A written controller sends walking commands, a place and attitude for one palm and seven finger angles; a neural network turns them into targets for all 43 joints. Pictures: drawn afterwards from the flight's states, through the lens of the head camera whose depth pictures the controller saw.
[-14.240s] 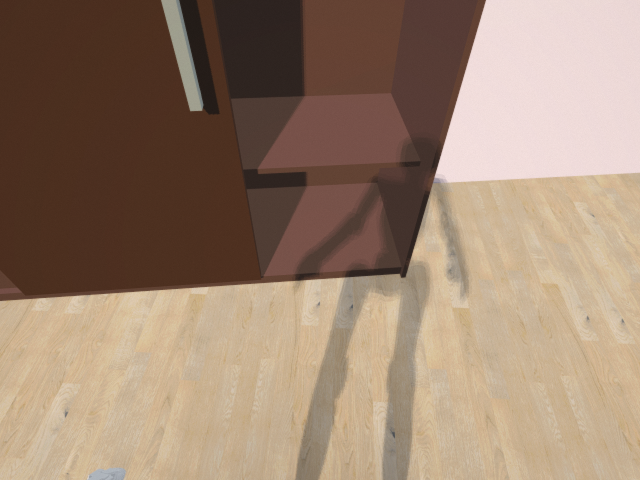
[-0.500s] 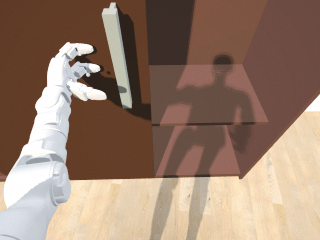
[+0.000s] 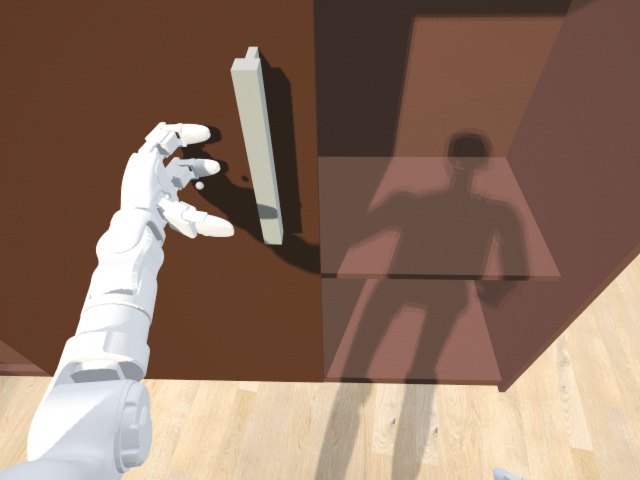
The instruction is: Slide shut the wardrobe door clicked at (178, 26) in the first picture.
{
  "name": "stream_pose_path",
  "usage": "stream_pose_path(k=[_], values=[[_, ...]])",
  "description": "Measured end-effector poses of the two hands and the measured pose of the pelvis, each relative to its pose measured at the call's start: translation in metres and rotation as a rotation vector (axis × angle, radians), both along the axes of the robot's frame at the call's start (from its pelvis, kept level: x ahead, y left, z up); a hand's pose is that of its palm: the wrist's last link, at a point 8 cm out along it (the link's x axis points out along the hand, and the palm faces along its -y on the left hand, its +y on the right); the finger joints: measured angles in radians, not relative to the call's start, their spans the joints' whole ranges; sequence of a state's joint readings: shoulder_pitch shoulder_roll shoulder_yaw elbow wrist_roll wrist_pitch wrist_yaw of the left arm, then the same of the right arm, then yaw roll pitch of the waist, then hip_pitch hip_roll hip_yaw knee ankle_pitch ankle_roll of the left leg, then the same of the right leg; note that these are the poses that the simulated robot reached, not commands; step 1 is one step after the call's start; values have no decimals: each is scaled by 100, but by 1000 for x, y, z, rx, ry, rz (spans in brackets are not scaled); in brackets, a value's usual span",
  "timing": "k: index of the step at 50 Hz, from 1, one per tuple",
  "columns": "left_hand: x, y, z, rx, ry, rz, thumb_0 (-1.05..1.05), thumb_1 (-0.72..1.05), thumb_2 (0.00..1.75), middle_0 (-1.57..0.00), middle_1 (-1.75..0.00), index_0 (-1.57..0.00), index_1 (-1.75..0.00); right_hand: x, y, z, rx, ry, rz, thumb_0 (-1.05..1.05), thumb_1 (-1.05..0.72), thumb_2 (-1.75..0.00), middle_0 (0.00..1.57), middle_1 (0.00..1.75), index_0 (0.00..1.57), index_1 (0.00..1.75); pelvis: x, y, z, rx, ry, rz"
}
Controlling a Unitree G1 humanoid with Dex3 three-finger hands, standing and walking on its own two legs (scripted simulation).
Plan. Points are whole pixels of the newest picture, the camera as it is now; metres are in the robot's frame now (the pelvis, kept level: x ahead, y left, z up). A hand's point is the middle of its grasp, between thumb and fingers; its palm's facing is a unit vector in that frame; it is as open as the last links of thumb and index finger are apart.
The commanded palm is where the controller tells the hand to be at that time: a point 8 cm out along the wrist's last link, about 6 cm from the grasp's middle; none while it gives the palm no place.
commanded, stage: feel for the door with the fingertips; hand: left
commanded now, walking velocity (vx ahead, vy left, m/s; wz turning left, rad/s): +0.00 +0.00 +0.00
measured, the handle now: (264, 158) +0.48 +0.08 +0.16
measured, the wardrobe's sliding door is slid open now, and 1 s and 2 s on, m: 0.55 0.55 0.55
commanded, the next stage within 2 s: slide the fingers in behind the handle in 0.74 s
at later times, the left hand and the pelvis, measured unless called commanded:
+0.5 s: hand (231, 185) +0.43 +0.11 +0.16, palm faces +0.00 -1.00 +0.00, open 14.0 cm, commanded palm +0.41 +0.17 +0.15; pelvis -0.01 +0.00 +0.00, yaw +0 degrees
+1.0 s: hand (225, 177) +0.44 +0.12 +0.16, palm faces +0.00 -1.00 +0.00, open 13.9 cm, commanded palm +0.42 +0.17 +0.15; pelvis -0.03 +0.00 +0.00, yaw +0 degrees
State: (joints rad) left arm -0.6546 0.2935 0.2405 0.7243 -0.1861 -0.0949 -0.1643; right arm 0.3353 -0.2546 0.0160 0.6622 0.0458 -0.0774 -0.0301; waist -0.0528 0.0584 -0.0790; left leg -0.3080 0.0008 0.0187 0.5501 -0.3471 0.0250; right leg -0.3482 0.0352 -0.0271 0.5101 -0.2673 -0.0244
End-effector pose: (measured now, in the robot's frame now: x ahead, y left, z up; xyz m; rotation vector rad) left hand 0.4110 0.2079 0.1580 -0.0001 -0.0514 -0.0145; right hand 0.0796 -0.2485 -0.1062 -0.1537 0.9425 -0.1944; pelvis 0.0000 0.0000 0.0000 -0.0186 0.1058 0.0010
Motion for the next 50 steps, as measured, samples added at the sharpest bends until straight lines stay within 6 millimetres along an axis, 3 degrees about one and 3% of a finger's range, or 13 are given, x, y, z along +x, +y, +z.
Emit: stream_pose_path(k=[8, 16, 24, 39, 50], values=[[-6, -12, -2, -2, 13, -9, -1, -50, 30, -30, -120, -30, -120, 14, 6, 3, 3, -31, 25, 1, -90, -90, 20, 30, 20, 30, -1, 2, 1, 1, -14, 9], [-8, -37, 2, -8, -4, -28, -1, -50, 30, -30, -120, -30, -120, 11, 11, 1, 20, -33, 31, 1, -90, -90, 20, 30, 20, 30, -5, 3, 1, 4, -25, 6], [-4, -41, 1, 2, 21, 6, -1, -50, 30, -30, -120, -31, -120, -8, 11, -2, 25, -11, 5, 1, -90, -90, 20, 30, 20, 30, -13, 0, 2, 7, -32, -3], [7, -33, 6, -3, 8, 15, -1, -50, 30, -32, -122, -30, -120, -60, -8, -8, -11, 97, -43, 1, -90, -90, 20, 30, 20, 30, -21, -3, 1, 7, -12, -5], [9, -31, 5, 4, -3, 14, -1, -50, 30, -36, -124, -32, -122, -74, -8, -9, -11, 114, -47, 1, -90, -90, 20, 30, 20, 30, -26, -2, 0, 7, 2, -4]])
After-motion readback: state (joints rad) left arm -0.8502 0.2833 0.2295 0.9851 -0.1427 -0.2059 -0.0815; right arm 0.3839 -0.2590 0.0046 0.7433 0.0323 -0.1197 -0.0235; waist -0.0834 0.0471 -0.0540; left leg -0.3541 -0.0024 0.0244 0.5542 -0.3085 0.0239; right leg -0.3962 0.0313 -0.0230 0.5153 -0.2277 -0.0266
